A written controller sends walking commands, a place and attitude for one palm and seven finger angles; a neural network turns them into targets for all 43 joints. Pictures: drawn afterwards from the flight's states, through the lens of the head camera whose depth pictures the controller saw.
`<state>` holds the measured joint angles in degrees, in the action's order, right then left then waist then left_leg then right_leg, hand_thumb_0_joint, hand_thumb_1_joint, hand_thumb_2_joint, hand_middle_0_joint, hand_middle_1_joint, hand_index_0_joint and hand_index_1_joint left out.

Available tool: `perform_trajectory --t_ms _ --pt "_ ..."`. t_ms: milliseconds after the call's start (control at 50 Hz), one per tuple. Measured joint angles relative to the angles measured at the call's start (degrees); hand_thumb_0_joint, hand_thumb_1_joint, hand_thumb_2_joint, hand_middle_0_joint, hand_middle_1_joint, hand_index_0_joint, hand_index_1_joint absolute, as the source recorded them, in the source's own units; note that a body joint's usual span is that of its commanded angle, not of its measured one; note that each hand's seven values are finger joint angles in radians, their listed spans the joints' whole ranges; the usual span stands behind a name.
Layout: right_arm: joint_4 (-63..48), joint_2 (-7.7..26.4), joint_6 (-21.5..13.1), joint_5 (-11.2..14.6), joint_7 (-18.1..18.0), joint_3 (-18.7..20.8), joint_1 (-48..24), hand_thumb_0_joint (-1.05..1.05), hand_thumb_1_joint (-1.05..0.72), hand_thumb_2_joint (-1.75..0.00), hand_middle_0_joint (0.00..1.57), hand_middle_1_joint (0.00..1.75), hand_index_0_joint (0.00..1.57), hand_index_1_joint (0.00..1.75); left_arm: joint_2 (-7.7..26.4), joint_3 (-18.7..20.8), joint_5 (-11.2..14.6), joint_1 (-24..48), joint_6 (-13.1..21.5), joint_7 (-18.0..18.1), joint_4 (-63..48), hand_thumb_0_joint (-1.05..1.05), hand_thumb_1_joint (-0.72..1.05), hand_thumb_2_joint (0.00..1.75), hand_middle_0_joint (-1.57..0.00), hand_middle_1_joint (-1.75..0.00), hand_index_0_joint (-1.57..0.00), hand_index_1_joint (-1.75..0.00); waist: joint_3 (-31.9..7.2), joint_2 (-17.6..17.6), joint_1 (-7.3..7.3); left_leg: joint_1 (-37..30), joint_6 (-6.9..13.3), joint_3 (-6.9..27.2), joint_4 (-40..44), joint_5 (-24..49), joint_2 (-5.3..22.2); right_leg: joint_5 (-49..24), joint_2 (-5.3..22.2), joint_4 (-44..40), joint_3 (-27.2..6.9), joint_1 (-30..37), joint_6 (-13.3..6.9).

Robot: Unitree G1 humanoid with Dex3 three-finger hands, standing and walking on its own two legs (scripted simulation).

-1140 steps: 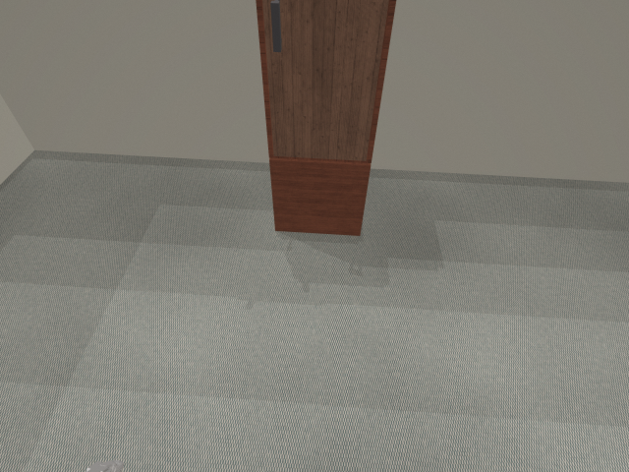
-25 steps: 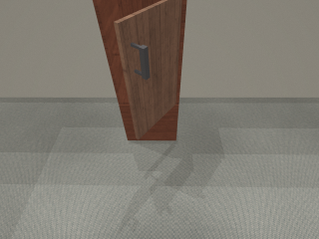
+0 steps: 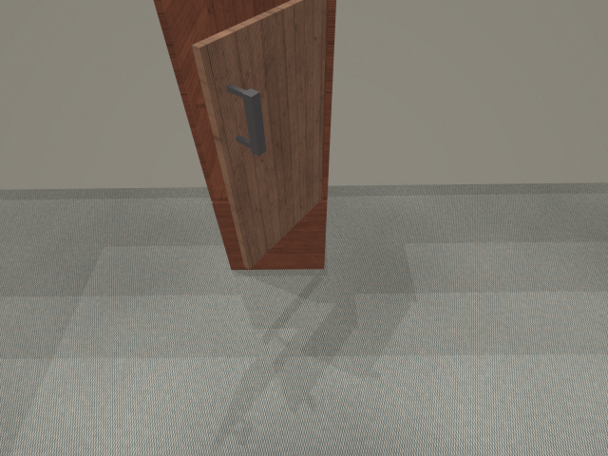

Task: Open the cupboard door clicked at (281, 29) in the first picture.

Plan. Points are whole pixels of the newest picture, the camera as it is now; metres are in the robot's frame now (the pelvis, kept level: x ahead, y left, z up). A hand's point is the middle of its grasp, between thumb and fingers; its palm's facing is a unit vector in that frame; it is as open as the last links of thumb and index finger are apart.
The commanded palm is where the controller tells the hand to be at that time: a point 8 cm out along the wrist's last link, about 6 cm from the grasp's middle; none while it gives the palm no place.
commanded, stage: look to check the result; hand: left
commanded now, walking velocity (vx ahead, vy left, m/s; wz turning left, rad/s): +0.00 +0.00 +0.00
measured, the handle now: (246, 120) +0.64 +0.13 +0.10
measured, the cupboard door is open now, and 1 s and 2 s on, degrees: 53 53 53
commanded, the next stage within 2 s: walk to a spot facing it in 0.42 s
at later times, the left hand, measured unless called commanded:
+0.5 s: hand out of the picture +0.09 +0.22 -0.16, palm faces +0.00 -0.95 -0.33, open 7.4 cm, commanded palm none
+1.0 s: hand out of the picture +0.11 +0.18 -0.18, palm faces -0.14 -0.96 -0.23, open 7.4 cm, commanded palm none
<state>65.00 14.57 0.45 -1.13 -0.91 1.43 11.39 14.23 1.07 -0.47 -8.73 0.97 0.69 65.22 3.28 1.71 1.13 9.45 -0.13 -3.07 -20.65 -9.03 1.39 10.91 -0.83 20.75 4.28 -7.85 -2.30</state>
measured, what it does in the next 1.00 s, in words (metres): stands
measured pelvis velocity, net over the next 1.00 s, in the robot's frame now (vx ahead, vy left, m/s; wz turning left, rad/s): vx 0.02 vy -0.01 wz -0.19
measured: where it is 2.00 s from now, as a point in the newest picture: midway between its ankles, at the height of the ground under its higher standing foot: outside the picture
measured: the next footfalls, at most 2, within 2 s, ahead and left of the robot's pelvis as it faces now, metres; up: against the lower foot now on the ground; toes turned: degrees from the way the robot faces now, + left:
left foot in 1.40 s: +0.10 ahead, +0.10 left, +0.00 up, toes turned -23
right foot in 1.64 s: -0.02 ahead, -0.17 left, +0.00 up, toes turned -34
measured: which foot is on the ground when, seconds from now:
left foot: down 0.00-1.00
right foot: down 0.00-1.00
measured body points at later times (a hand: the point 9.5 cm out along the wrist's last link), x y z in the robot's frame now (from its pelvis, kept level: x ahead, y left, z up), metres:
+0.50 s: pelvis +0.02 -0.01 +0.00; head +0.03 -0.03 +0.45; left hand +0.09 +0.27 -0.13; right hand +0.08 -0.29 -0.15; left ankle +0.03 +0.12 -0.75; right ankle +0.01 -0.09 -0.75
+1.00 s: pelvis +0.02 -0.01 -0.01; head +0.06 -0.02 +0.43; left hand +0.11 +0.23 -0.16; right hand -0.01 -0.25 -0.17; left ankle +0.03 +0.12 -0.75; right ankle -0.01 -0.09 -0.71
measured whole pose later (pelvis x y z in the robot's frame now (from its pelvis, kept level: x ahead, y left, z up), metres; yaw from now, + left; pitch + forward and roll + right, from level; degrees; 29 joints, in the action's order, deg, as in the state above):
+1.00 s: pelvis +0.02 -0.01 -0.01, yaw -11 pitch +0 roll +1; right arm 58.5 11.0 1.4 -1.9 -2.6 3.0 14.4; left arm 11.6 4.4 -0.9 -9.9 -4.2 -0.5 58.1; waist 5.8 0.3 0.6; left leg 11.8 -0.9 -12.5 -30.4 -17.2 6.3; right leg 26.5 -2.5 50.0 0.1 -21.9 -1.2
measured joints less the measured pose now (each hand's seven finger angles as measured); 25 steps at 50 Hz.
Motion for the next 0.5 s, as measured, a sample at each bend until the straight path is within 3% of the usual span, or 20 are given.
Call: perform_trajectory --t_ms 500 --pt "-0.21 2.19 0.02 0.15 0.03 -0.50 -3.61 0.00 -0.91 -0.90 0.20 0.30 0.20 0.30 1.43 -0.21 0.14 1.41 0.38 0.09 0.67 0.00 0.91 0.90 -0.21 -0.30 -0.20 -0.30 -0.13 0.39 -0.43 -2.78 -1.33 0.33 2.53 -0.49 1.03 0.35 -1.24 -3.06 0.22 3.03 -1.01"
